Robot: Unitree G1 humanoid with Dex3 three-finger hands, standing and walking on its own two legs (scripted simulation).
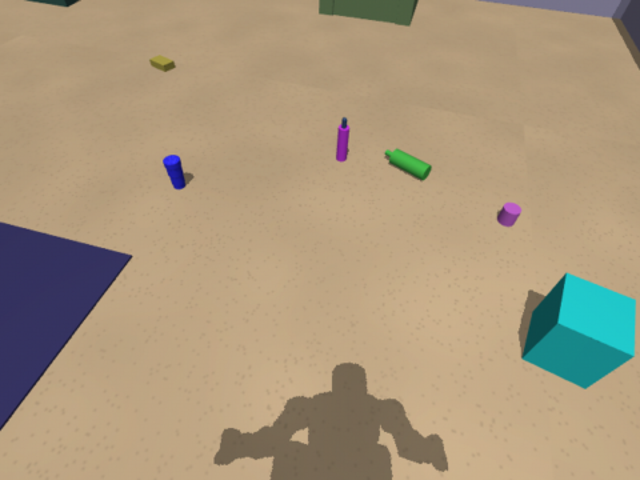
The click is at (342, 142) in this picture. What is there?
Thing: necked bottle
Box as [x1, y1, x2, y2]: [336, 117, 349, 161]
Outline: 345,117 342,119 342,123 338,127 336,158 340,161 344,160 346,157 349,127 346,124
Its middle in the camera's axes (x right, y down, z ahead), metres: +0.12 -0.46 +1.93
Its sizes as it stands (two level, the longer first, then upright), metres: 0.053 0.053 0.240
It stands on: the floor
